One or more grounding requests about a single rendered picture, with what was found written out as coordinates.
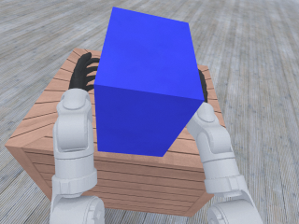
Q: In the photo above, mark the robot right upper arm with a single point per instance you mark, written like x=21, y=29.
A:
x=238, y=211

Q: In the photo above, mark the pedestal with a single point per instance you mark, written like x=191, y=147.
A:
x=170, y=185

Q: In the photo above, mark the right robot forearm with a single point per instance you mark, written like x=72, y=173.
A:
x=216, y=153

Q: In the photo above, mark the carton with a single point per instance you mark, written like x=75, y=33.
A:
x=147, y=85

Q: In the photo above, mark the robot left hand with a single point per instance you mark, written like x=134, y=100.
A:
x=79, y=78

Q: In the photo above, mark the robot left upper arm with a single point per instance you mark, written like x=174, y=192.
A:
x=84, y=209

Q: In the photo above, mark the left robot forearm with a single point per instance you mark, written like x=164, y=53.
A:
x=73, y=147

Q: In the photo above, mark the robot right hand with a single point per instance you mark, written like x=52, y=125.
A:
x=203, y=84

